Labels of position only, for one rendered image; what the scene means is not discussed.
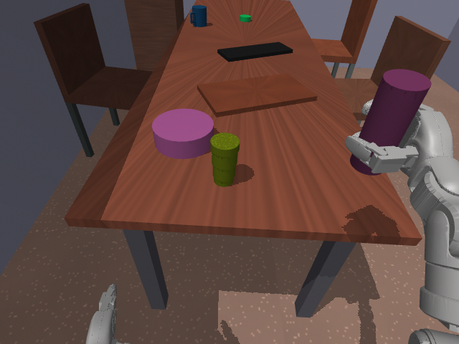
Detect chair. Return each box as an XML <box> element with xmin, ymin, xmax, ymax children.
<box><xmin>334</xmin><ymin>16</ymin><xmax>451</xmax><ymax>125</ymax></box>
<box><xmin>34</xmin><ymin>3</ymin><xmax>152</xmax><ymax>157</ymax></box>
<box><xmin>312</xmin><ymin>0</ymin><xmax>378</xmax><ymax>79</ymax></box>

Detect right robot arm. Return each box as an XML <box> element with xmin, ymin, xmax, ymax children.
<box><xmin>407</xmin><ymin>156</ymin><xmax>459</xmax><ymax>344</ymax></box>

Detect left robot hand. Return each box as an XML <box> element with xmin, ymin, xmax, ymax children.
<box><xmin>86</xmin><ymin>284</ymin><xmax>130</xmax><ymax>344</ymax></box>

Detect right robot hand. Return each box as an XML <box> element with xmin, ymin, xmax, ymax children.
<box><xmin>345</xmin><ymin>99</ymin><xmax>453</xmax><ymax>177</ymax></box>

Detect table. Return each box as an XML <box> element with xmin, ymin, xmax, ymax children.
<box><xmin>64</xmin><ymin>0</ymin><xmax>422</xmax><ymax>317</ymax></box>

